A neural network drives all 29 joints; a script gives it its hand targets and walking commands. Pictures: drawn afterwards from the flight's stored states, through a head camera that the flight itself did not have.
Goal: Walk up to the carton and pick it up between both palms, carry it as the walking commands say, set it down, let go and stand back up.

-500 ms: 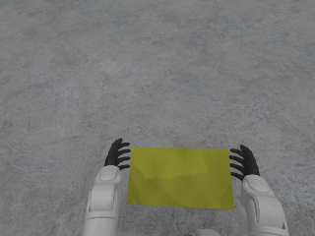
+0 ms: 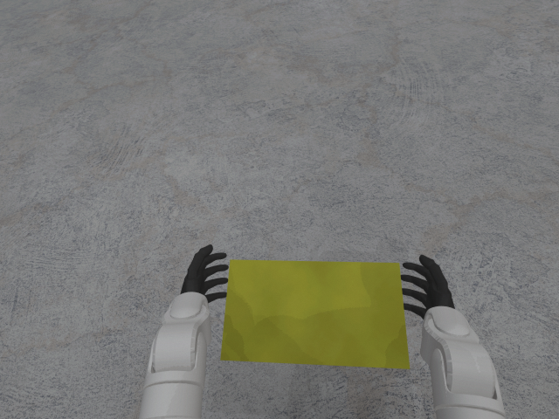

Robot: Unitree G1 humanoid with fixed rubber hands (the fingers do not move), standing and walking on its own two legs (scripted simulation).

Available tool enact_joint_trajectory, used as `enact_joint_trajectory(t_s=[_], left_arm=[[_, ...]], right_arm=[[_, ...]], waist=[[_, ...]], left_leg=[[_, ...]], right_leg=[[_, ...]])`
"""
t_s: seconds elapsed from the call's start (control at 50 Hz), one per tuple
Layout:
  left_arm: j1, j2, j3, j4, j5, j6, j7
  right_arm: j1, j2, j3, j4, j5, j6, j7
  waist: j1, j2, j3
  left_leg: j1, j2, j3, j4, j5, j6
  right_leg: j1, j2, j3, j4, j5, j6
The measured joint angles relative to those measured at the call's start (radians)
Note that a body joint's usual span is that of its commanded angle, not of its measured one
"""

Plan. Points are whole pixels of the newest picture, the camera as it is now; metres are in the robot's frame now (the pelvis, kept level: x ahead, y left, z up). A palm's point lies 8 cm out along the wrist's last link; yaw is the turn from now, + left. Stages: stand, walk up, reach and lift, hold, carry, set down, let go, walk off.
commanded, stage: carry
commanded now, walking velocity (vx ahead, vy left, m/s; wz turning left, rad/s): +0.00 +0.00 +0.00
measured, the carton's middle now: (312, 314) +0.29 -0.03 -0.10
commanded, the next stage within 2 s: none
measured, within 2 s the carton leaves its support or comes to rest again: neither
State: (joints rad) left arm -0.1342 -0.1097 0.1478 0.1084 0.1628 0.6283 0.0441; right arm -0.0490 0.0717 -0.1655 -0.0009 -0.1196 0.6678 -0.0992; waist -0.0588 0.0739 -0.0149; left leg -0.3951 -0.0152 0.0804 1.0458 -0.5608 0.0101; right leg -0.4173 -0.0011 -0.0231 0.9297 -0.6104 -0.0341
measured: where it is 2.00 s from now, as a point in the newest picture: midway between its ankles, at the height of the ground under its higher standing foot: (304, 138)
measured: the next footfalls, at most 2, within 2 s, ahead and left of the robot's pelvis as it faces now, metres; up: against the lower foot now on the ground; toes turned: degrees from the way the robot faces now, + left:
left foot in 0.22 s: +0.25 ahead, +0.08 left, +0.00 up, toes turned +4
right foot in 0.44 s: +0.41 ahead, -0.12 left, +0.00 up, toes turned -1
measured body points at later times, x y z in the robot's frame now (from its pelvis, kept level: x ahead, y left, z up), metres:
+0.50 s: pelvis +0.39 -0.03 -0.02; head +0.44 -0.08 +0.42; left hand +0.70 +0.11 -0.02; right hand +0.65 -0.23 -0.05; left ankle +0.21 +0.08 -0.64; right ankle +0.37 -0.12 -0.69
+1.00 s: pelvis +0.82 -0.05 -0.01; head +0.86 -0.09 +0.44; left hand +1.13 +0.09 +0.00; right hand +1.07 -0.26 -0.02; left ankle +0.68 +0.02 -0.68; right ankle +0.85 -0.15 -0.69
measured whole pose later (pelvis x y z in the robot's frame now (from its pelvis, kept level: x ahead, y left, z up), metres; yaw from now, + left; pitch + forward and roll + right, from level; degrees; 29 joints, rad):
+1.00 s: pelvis +0.82 -0.05 -0.01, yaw -3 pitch +5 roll +2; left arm -0.14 -0.06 0.16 0.08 0.13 0.63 0.04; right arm -0.07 0.11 -0.16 -0.02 -0.14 0.66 -0.10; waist -0.06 0.06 0.02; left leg -0.27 -0.06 0.16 0.87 -0.67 0.08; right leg -0.64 0.01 0.02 0.99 -0.41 -0.02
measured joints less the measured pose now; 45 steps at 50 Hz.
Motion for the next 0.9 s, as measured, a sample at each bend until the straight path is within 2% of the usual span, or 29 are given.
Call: enact_joint_trajectory(t_s=[0.06, 0.12, 0.16, 0.18, 0.2, 0.22, 0.26, 0.3, 0.32, 0.36, 0.38, 0.4, 0.42, 0.44, 0.46, 0.48, 0.5, 0.54, 0.58, 0.64, 0.68, 0.7, 0.72, 0.74, 0.76, 0.78, 0.82, 0.86, 0.9], left_arm=[[0.013, -0.023, -0.036, -0.041, 0.037, 0.002, 0.019], [0.032, -0.018, -0.056, -0.1, 0.038, 0.007, 0.032], [0.05, -0.014, -0.059, -0.148, 0.027, 0.015, 0.038], [0.061, -0.008, -0.057, -0.173, 0.017, 0.022, 0.039], [0.073, -0.002, -0.053, -0.195, 0.006, 0.028, 0.04], [0.087, 0.009, -0.044, -0.212, -0.007, 0.032, 0.04], [0.092, 0.05, -0.014, -0.199, -0.04, 0.033, 0.035], [0.07, 0.092, 0.003, -0.154, -0.076, 0.038, 0.013], [0.056, 0.104, 0.01, -0.121, -0.088, 0.037, -0.002], [0.028, 0.108, 0.017, -0.059, -0.097, 0.026, -0.02], [0.017, 0.103, 0.017, -0.038, -0.094, 0.019, -0.022], [0.011, 0.094, 0.016, -0.026, -0.088, 0.012, -0.02], [0.007, 0.083, 0.013, -0.022, -0.079, 0.007, -0.016], [0.004, 0.07, 0.011, -0.021, -0.066, 0.004, -0.013], [0.001, 0.047, 0.011, -0.01, -0.046, -0.004, -0.01], [-0.003, 0.018, 0.011, 0.005, -0.02, -0.015, -0.007], [-0.005, -0.01, 0.011, 0.011, 0.001, -0.02, 0.0], [0.003, -0.027, -0.021, 0.001, 0.028, -0.024, 0.014], [0.014, -0.021, -0.04, -0.025, 0.04, -0.028, 0.024], [0.045, -0.016, -0.049, -0.118, 0.019, -0.023, 0.041], [0.07, -0.004, -0.053, -0.192, -0.006, -0.013, 0.043], [0.081, 0.005, -0.053, -0.223, -0.02, -0.005, 0.042], [0.093, 0.014, -0.05, -0.247, -0.032, 0.002, 0.04], [0.107, 0.021, -0.044, -0.263, -0.043, 0.008, 0.038], [0.116, 0.031, -0.032, -0.263, -0.051, 0.01, 0.035], [0.112, 0.046, -0.019, -0.246, -0.064, 0.012, 0.03], [0.085, 0.08, -0.013, -0.197, -0.099, 0.026, 0.017], [0.049, 0.098, -0.009, -0.127, -0.11, 0.028, -0.008], [0.019, 0.095, -0.001, -0.063, -0.097, 0.019, -0.022]], right_arm=[[0.006, -0.028, -0.002, -0.011, 0.05, -0.009, -0.027], [-0.021, -0.029, -0.019, -0.005, 0.051, -0.027, 0.007], [-0.033, -0.02, -0.022, -0.014, 0.039, -0.032, 0.025], [-0.037, -0.011, -0.02, -0.023, 0.03, -0.031, 0.03], [-0.041, 0.001, -0.017, -0.03, 0.015, -0.027, 0.035], [-0.047, 0.021, -0.013, -0.025, -0.002, -0.027, 0.04], [-0.079, 0.066, -0.006, 0.01, -0.032, -0.023, 0.031], [-0.094, 0.063, 0.028, 0.032, -0.06, -0.008, 0.019], [-0.093, 0.061, 0.034, 0.042, -0.071, -0.004, 0.016], [-0.078, 0.058, 0.035, 0.041, -0.07, 0.004, 0.007], [-0.065, 0.056, 0.035, 0.027, -0.063, 0.008, 0.001], [-0.05, 0.051, 0.035, 0.009, -0.053, 0.011, -0.006], [-0.037, 0.046, 0.034, -0.008, -0.042, 0.013, -0.01], [-0.026, 0.042, 0.029, -0.019, -0.032, 0.011, -0.01], [-0.015, 0.033, 0.018, -0.02, -0.022, 0.003, -0.006], [-0.004, 0.017, 0.009, -0.015, -0.007, -0.005, -0.008], [0.004, -0.001, 0.006, -0.014, 0.014, -0.009, -0.024], [0.004, -0.025, 0.003, -0.008, 0.057, -0.016, -0.064], [-0.015, -0.028, -0.01, 0.014, 0.073, -0.037, -0.046], [-0.029, -0.017, -0.021, -0.005, 0.067, -0.066, -0.002], [-0.032, 0.004, -0.023, -0.04, 0.046, -0.073, 0.018], [-0.032, 0.019, -0.022, -0.058, 0.03, -0.071, 0.025], [-0.031, 0.036, -0.019, -0.072, 0.01, -0.068, 0.031], [-0.029, 0.055, -0.016, -0.079, -0.013, -0.064, 0.037], [-0.032, 0.061, 0.0, -0.064, -0.035, -0.065, 0.04], [-0.045, 0.059, 0.013, -0.038, -0.049, -0.062, 0.04], [-0.072, 0.058, 0.016, -0.006, -0.067, -0.038, 0.031], [-0.079, 0.058, 0.008, 0.019, -0.082, -0.023, 0.023], [-0.075, 0.058, 0.002, 0.028, -0.077, -0.012, 0.013]], waist=[[-0.006, -0.041, -0.008], [0.027, -0.089, -0.011], [0.06, -0.117, -0.003], [0.074, -0.13, 0.002], [0.085, -0.139, 0.004], [0.096, -0.152, 0.002], [0.121, -0.156, -0.008], [0.132, -0.137, -0.01], [0.128, -0.125, -0.014], [0.104, -0.096, -0.016], [0.085, -0.08, -0.009], [0.064, -0.064, 0.003], [0.045, -0.048, 0.02], [0.03, -0.035, 0.035], [0.011, -0.006, 0.046], [-0.007, 0.017, 0.049], [-0.019, 0.025, 0.052], [-0.021, 0.01, 0.052], [-0.004, -0.024, 0.039], [0.054, -0.088, 0.038], [0.1, -0.122, 0.049], [0.12, -0.136, 0.053], [0.135, -0.146, 0.053], [0.145, -0.148, 0.047], [0.159, -0.158, 0.039], [0.174, -0.164, 0.034], [0.183, -0.144, 0.03], [0.163, -0.119, 0.019], [0.121, -0.09, 0.008]], left_leg=[[-0.086, -0.024, -0.05, 0.268, -0.106, -0.013], [-0.225, -0.035, -0.065, 0.434, -0.201, 0.003], [-0.297, -0.031, -0.052, 0.359, -0.159, 0.016], [-0.302, -0.031, -0.035, 0.221, -0.06, 0.018], [-0.282, -0.038, -0.013, 0.039, 0.093, 0.014], [-0.246, -0.042, 0.013, -0.062, 0.178, 0.041], [-0.202, -0.02, 0.054, -0.007, 0.016, 0.08], [-0.161, -0.002, 0.088, 0.038, -0.06, 0.076], [-0.137, 0.0, 0.099, 0.036, -0.085, 0.07], [-0.084, -0.007, 0.105, 0.01, -0.123, 0.054], [-0.051, -0.013, 0.102, -0.008, -0.139, 0.046], [-0.012, -0.019, 0.094, -0.03, -0.154, 0.039], [0.034, -0.023, 0.085, -0.054, -0.168, 0.034], [0.078, -0.021, 0.075, -0.065, -0.178, 0.03], [0.107, -0.005, 0.05, -0.044, -0.178, 0.021], [0.105, 0.0, 0.003, 0.027, -0.136, 0.001], [0.092, -0.009, -0.045, 0.13, -0.098, -0.013], [0.043, -0.033, -0.102, 0.336, -0.094, -0.024], [-0.057, -0.049, -0.113, 0.514, -0.154, -0.016], [-0.25, -0.063, -0.093, 0.632, -0.252, 0.013], [-0.355, -0.058, -0.07, 0.519, -0.214, 0.03], [-0.378, -0.056, -0.053, 0.371, -0.123, 0.034], [-0.37, -0.059, -0.033, 0.164, 0.03, 0.033], [-0.333, -0.061, -0.009, -0.062, 0.24, 0.037], [-0.295, -0.058, 0.013, -0.101, 0.268, 0.055], [-0.27, -0.051, 0.036, -0.063, 0.17, 0.081], [-0.217, -0.034, 0.07, -0.006, 0.04, 0.106], [-0.155, -0.035, 0.093, -0.015, -0.016, 0.106], [-0.089, -0.043, 0.102, -0.059, -0.05, 0.096]], right_leg=[[0.096, -0.012, -0.032, -0.051, -0.043, -0.013], [0.18, -0.008, -0.044, -0.099, -0.091, -0.017], [0.252, -0.002, -0.046, -0.133, -0.129, -0.018], [0.291, -0.001, -0.045, -0.144, -0.146, -0.017], [0.32, -0.003, -0.042, -0.126, -0.158, -0.018], [0.321, -0.012, -0.033, -0.051, -0.153, -0.011], [0.213, 0.009, 0.042, 0.306, -0.06, 0.042], [0.08, 0.05, 0.095, 0.612, -0.057, 0.048], [0.007, 0.065, 0.111, 0.708, -0.086, 0.041], [-0.144, 0.074, 0.126, 0.777, -0.168, 0.019], [-0.21, 0.064, 0.124, 0.735, -0.185, 0.008], [-0.255, 0.044, 0.117, 0.619, -0.16, 0.0], [-0.268, 0.025, 0.105, 0.428, -0.081, -0.002], [-0.252, 0.013, 0.09, 0.203, 0.067, 0.001], [-0.212, 0.015, 0.058, 0.142, 0.111, 0.0], [-0.171, 0.017, 0.024, 0.137, 0.063, -0.01], [-0.131, 0.015, -0.005, 0.136, 0.021, -0.022], [-0.056, 0.012, -0.044, 0.107, -0.028, -0.032], [0.003, 0.013, -0.066, 0.053, -0.055, -0.037], [0.096, 0.02, -0.083, -0.033, -0.09, -0.045], [0.181, 0.033, -0.085, -0.097, -0.116, -0.048], [0.228, 0.038, -0.083, -0.126, -0.127, -0.048], [0.268, 0.039, -0.081, -0.133, -0.133, -0.046], [0.294, 0.041, -0.08, -0.097, -0.128, -0.037], [0.283, 0.032, -0.063, 0.011, -0.103, -0.016], [0.238, 0.034, -0.02, 0.178, -0.082, 0.018], [0.129, 0.061, 0.054, 0.482, -0.034, 0.046], [0.006, 0.071, 0.094, 0.651, -0.016, 0.048], [-0.126, 0.062, 0.109, 0.691, -0.054, 0.036]])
